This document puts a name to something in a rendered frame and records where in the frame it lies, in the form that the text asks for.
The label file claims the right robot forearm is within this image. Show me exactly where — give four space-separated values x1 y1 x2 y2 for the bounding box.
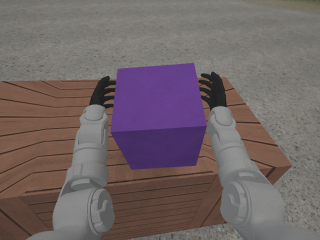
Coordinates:
206 106 286 216

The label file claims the robot right upper arm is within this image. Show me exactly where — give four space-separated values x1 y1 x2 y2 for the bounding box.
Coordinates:
220 179 320 240

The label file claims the pedestal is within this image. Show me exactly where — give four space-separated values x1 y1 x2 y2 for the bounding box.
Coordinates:
0 77 292 240

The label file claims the carton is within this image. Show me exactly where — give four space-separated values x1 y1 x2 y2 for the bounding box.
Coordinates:
110 63 207 170

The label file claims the robot left upper arm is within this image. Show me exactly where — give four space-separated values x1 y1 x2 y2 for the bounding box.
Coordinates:
26 187 115 240

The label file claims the left robot forearm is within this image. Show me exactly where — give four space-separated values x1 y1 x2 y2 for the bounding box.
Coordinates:
52 104 109 230

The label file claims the left robot hand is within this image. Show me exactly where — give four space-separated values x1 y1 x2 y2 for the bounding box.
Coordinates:
89 76 116 109

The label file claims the right robot hand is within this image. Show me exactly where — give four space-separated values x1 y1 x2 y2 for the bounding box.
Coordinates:
198 71 227 111

